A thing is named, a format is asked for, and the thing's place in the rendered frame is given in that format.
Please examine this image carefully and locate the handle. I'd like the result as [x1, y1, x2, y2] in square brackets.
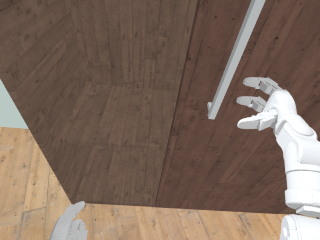
[207, 0, 266, 120]

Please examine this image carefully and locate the robot right upper arm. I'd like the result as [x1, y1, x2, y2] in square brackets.
[279, 214, 320, 240]

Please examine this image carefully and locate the left robot hand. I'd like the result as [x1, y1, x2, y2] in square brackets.
[49, 201, 88, 240]

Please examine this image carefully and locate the right robot hand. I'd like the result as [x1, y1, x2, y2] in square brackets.
[236, 77, 297, 131]

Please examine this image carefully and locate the robot right forearm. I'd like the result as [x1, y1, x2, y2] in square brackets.
[273, 114, 320, 219]

